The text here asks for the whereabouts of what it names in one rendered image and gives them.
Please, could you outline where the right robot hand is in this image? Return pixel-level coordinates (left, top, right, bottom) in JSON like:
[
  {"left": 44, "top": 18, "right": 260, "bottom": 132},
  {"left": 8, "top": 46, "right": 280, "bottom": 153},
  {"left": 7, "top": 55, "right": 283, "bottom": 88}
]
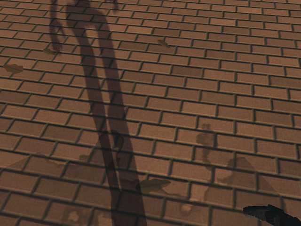
[{"left": 243, "top": 204, "right": 301, "bottom": 226}]

